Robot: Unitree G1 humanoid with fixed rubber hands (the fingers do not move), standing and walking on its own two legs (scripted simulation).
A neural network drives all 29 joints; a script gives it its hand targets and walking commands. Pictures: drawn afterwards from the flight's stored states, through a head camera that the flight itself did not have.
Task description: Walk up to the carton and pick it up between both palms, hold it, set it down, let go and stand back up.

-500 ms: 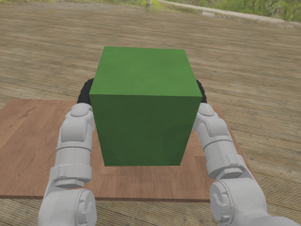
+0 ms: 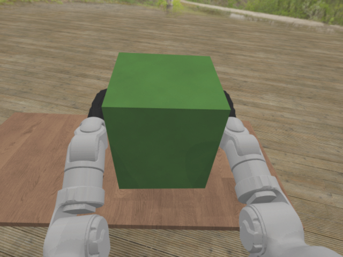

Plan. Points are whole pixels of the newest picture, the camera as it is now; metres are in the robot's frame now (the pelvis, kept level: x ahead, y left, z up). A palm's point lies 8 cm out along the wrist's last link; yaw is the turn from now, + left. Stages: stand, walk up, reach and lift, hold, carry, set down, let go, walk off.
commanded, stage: hold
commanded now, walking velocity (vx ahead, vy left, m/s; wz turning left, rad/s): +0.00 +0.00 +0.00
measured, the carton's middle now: (163, 123) +0.37 +0.02 +0.19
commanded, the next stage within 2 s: none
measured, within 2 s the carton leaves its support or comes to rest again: neither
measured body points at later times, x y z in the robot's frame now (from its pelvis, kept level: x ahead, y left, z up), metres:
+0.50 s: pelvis +0.00 +0.00 +0.00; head -0.07 +0.01 +0.44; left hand +0.38 +0.17 +0.20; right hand +0.39 -0.13 +0.20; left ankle +0.04 +0.15 -0.74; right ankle +0.04 -0.12 -0.74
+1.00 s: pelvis +0.00 +0.00 +0.00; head -0.07 +0.01 +0.44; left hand +0.38 +0.17 +0.20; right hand +0.39 -0.13 +0.20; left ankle +0.04 +0.15 -0.74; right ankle +0.04 -0.12 -0.74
